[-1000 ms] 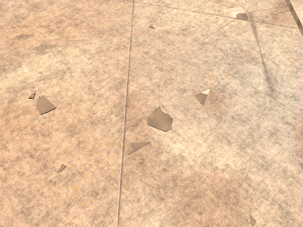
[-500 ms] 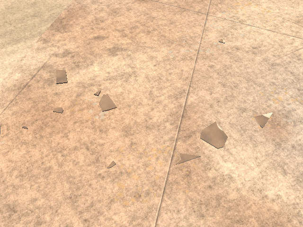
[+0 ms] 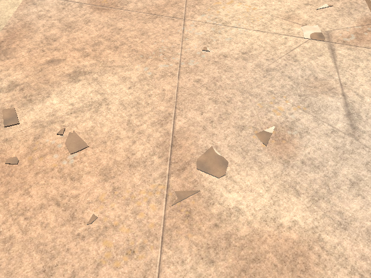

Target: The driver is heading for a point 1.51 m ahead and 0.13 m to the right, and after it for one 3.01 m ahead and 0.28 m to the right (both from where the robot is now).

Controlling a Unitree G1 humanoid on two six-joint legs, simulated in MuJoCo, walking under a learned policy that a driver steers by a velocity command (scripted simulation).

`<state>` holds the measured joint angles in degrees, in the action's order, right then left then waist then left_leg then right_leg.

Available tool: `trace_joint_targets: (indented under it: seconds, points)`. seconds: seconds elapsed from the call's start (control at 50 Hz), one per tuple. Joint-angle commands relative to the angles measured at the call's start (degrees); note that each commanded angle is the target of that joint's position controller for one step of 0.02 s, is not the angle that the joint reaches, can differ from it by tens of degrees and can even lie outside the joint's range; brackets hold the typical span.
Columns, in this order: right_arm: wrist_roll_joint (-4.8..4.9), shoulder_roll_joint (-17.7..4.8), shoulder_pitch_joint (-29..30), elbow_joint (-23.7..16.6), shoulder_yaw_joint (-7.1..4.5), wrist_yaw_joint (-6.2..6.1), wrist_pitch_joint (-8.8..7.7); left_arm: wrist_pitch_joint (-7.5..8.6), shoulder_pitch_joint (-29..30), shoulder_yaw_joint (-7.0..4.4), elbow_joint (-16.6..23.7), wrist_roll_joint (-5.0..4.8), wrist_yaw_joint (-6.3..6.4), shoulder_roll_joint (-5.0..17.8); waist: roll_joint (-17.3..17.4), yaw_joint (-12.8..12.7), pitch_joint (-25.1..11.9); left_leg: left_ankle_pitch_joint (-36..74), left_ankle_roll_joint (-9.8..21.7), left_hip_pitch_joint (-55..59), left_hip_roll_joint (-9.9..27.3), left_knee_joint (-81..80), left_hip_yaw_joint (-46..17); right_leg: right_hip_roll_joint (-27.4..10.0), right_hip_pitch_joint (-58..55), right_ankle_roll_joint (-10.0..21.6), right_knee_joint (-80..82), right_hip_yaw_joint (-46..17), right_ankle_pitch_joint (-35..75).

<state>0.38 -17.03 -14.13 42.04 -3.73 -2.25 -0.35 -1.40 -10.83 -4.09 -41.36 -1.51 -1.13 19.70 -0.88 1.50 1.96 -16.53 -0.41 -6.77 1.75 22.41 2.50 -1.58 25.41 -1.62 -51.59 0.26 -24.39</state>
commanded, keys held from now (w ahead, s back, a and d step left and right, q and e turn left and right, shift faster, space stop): w+e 0.44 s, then w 0.18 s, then w+q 0.38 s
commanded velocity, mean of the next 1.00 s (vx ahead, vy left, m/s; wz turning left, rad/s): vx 0.44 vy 0.00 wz -0.25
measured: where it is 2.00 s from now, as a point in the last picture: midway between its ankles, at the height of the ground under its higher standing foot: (239, 196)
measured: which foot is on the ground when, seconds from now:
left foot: down 0.00-0.12, up 0.14-0.58, down 0.60-1.00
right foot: up 0.00-0.10, down 0.12-0.62, up 0.64-1.00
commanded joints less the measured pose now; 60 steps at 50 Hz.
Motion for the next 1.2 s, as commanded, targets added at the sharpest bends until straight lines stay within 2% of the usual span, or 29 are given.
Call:
trace_joint_targets:
  seconds: [0.02,0.08,0.12,0.14,0.16,0.18,0.2,0.24,0.32,0.42,0.54,0.58,0.6,0.62,0.64,0.66,0.7,0.72,0.78,0.86,0.92,0.98,1.02,1.04,1.06,1.08,1.1,1.14,1.2]
  points:
    - [0.52,-11.4,1.8,-3.4,-3.06,0.6,-1.58,1.69,6.9,0.42,7.0,-0.02,-1.31,2.1,9.0,2.0,0.9,-3.9,10.4,0.7,13.2,-11.7,-9.0,-1.7,1.9,1.0,8.6,1.8,1.6]
    - [1.62,-12.2,2.3,-3.0,-3.33,1.93,-1.93,1.8,0.8,-0.13,5.5,-0.13,-1.46,3.3,7.8,-1.5,-0.1,-5.1,9.2,-5.2,13.3,-6.9,-5.2,1.2,-10.4,2.9,18.2,5.8,7.7]
    - [0.61,-8.4,1.3,-2.8,-1.95,2.43,-2.52,1.52,-10.2,-2.33,2.3,-0.62,-0.53,7.0,2.0,-6.5,-4.1,0.1,5.6,-13.9,9.6,9.3,1.1,3.5,-27.0,5.6,21.5,4.4,7.1]
    - [-1.33,-3.7,4.1,-6.2,-0.41,2.53,-3.17,1.64,-17.0,-4.26,2.0,-0.56,0.56,14.2,-14.3,-8.6,-5.7,-9.6,-0.5,-29.6,2.3,33.9,7.5,-10.7,-36.3,12.8,30.1,-21.0,1.5]
    - [-0.22,-4.1,7.6,-9.4,-0.25,2.25,-4.61,3.37,-16.5,-3.72,4.0,0.42,-0.16,15.8,-14.3,-8.6,-7.6,-18.4,-1.4,-41.7,-3.8,45.8,-4.0,-19.4,-36.3,22.6,40.6,-47.2,-11.6]
    - [2.0,-7.9,8.2,-9.5,-1.1,2.67,-5.65,4.68,-13.9,-2.52,4.3,0.71,-0.47,11.4,-9.2,-7.7,-3.2,-14.9,0.0,-45.7,0.1,49.3,-7.7,-20.3,-34.3,22.8,42.2,-44.5,-14.3]
    - [2.15,-9.2,7.4,-8.7,-1.37,3.06,-6.32,5.38,-11.6,-1.48,4.6,0.79,-0.52,8.0,-7.6,-6.0,0.2,-9.4,1.5,-44.9,2.2,47.1,-7.5,-17.9,-30.9,20.6,41.4,-38.1,-11.3]
    - [-0.54,-9.3,6.2,-7.0,-1.82,3.04,-6.85,5.33,-7.3,-0.68,5.6,1.12,-0.04,6.2,-4.0,-3.3,2.4,-1.3,1.4,-39.6,4.4,39.3,-7.4,-12.8,-25.0,16.9,40.7,-27.6,2.4]
    - [-1.18,-6.5,8.0,-6.7,-1.23,3.51,-6.13,5.19,-7.8,-0.9,5.7,1.06,1.54,7.2,-3.0,-2.7,1.3,9.8,-2.1,-34.2,1.7,28.3,-4.9,-8.4,-21.3,15.9,41.5,-18.1,19.7]
    - [-0.21,-3.5,17.8,-9.0,0.28,4.18,-6.23,4.62,-12.2,-1.53,3.2,0.06,2.71,8.1,-4.2,-5.9,2.7,20.4,-3.6,-26.6,-1.8,11.3,-4.3,-5.9,-16.1,13.4,40.3,-15.4,20.2]
    - [0.11,-6.1,16.8,-8.7,-0.61,4.93,-7.18,3.88,-13.9,-1.77,0.5,0.13,2.94,7.2,-6.4,-4.5,2.0,17.3,0.4,-21.7,-1.6,5.4,-5.2,-10.3,-24.8,11.3,34.9,-18.7,29.7]
    - [-0.01,-9.0,7.9,-6.6,-2.27,4.13,-7.27,3.38,-13.3,-1.42,0.5,0.71,2.66,6.4,-7.0,0.3,-4.7,15.1,3.8,-8.6,-3.6,3.3,-1.8,-6.9,-25.8,9.4,22.5,-15.8,47.7]
    - [-0.71,-10.9,-1.0,-5.5,-2.84,3.74,-7.18,3.18,-12.7,-0.51,1.7,1.38,2.54,4.6,-5.6,4.5,-13.1,14.6,7.3,7.5,2.3,6.5,-7.0,-4.3,-18.4,7.7,9.3,-14.5,42.8]
    - [-1.6,-15.7,-8.7,-3.5,-4.15,3.68,-6.76,3.7,-20.8,1.16,2.2,0.76,2.27,-0.9,10.2,2.6,-23.7,2.5,17.1,30.6,16.7,4.9,-33.2,4.6,2.9,3.0,-13.5,-10.3,16.0]
    - [-0.29,-11.6,-10.6,-1.9,-3.17,4.57,-6.78,4.44,-21.0,1.29,1.8,-0.41,2.2,1.0,16.2,3.0,-24.2,-8.9,18.7,31.2,20.2,-5.4,-49.5,6.9,11.4,2.5,-21.6,-12.4,-8.0]
    - [0.64,-8.3,-6.6,-2.0,-2.1,4.38,-6.58,4.82,-14.0,0.04,2.7,-1.3,1.96,5.7,10.6,3.5,-13.5,-13.2,16.3,23.1,18.4,-6.8,-42.6,3.3,16.0,2.9,-24.8,-12.1,-4.8]
    - [-0.07,-6.5,-0.8,-2.5,-1.2,4.06,-5.61,5.9,-4.9,0.19,5.1,0.49,1.68,5.6,3.2,1.5,-2.9,-2.6,14.8,7.3,13.5,-9.0,-30.4,-1.5,15.2,3.3,-19.3,-7.1,2.4]
    - [-0.67,-5.8,0.2,-2.8,-0.81,3.9,-5.58,6.23,-4.5,0.07,5.2,1.16,1.53,5.0,3.8,-0.1,-1.6,2.6,14.5,2.8,11.5,-10.3,-27.5,-3.1,12.5,3.2,-15.9,-7.1,4.7]
    - [0.14,-6.2,0.3,-2.5,-0.85,3.38,-5.6,6.4,-5.9,0.99,4.9,1.73,1.08,1.8,5.9,-2.3,-1.6,10.6,15.9,-2.5,9.2,-12.7,-22.7,-3.8,8.8,1.5,-7.6,-5.1,5.2]
    - [0.96,-9.3,-1.3,-1.6,-1.83,2.39,-5.04,7.24,2.7,2.37,7.4,2.27,0.64,-0.4,5.1,0.0,0.5,13.2,14.3,-8.4,6.3,-13.5,-16.3,-2.0,3.6,-0.7,10.3,-3.2,17.6]
    - [1.37,-10.2,-5.3,-0.5,-2.16,2.05,-4.19,7.83,7.6,2.07,8.5,1.4,0.05,0.7,5.0,1.8,-0.1,12.1,12.5,-8.2,6.5,-11.5,-17.1,0.4,-1.1,-1.6,17.7,-3.5,26.0]
    - [1.62,-10.3,-6.8,-0.1,-2.26,1.81,-3.47,8.18,8.4,0.96,9.2,0.82,0.04,2.9,5.9,0.8,-0.6,7.5,10.3,-5.3,8.0,-7.5,-21.1,0.6,-4.9,-0.5,22.0,-4.9,24.1]
    - [1.23,-8.8,-6.6,-0.3,-1.86,1.77,-2.94,8.33,3.4,-0.2,8.0,0.74,0.38,4.4,6.2,-2.5,-2.3,7.7,8.2,-6.2,6.4,-1.6,-21.4,0.5,-13.1,1.6,24.7,-3.8,20.6]
    - [0.77,-6.3,-6.6,-0.8,-1.0,1.94,-2.98,8.44,-2.4,-1.19,7.2,1.17,0.85,6.3,4.9,-5.6,-6.0,7.9,6.2,-9.0,3.0,7.5,-19.2,-2.6,-21.9,3.6,25.6,-5.8,18.6]
    - [-0.76,-1.6,-7.8,-2.2,0.57,2.01,-3.07,8.08,-11.3,-2.14,6.4,1.8,1.42,10.1,-4.8,-8.2,-14.9,-5.9,3.6,-16.5,-1.6,26.1,-13.5,-14.3,-35.3,7.1,25.5,-17.3,14.9]
    - [1.73,-0.8,-13.4,-4.5,0.95,1.9,-3.62,7.16,-12.8,-2.82,5.0,2.47,0.72,12.9,-22.2,-4.7,-18.4,-18.5,1.9,-32.9,-5.2,42.0,-9.2,-23.5,-43.1,14.3,33.9,-42.7,-2.1]
    - [2.7,-6.6,-11.7,-2.9,-0.47,1.55,-3.29,7.16,-10.1,-1.64,5.7,1.96,0.33,7.4,-12.5,-5.5,-11.8,-14.4,1.3,-37.5,-1.7,48.7,-11.9,-21.6,-38.2,13.4,36.5,-41.8,-9.3]
    - [1.84,-7.4,-5.7,-3.2,-1.06,1.63,-2.58,7.19,-5.3,-0.36,5.7,2.0,0.29,3.1,-4.6,-4.5,-4.3,-5.1,0.7,-36.2,1.7,48.7,-10.3,-16.8,-28.3,11.1,36.9,-25.3,4.4]
    - [1.46,-5.0,-3.4,-4.3,-1.18,2.31,-1.51,7.68,-1.9,-0.24,4.5,2.54,0.62,1.5,-5.9,-2.4,-0.7,-0.1,-0.4,-31.8,4.1,44.3,-8.8,-13.0,-20.8,11.1,39.9,-12.7,21.5]
Next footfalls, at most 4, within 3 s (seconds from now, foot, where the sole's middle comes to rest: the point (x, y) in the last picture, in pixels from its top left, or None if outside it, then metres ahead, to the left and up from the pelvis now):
0.12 right None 0.08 -0.13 -0.78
0.60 left None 0.45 -0.01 -0.78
1.04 right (274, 240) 0.61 -0.31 -0.78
1.50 left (209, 190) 0.83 -0.09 -0.78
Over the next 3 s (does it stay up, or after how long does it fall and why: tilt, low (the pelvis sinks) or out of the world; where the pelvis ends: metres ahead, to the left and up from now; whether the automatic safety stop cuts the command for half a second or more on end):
stays up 0.94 -0.12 -0.01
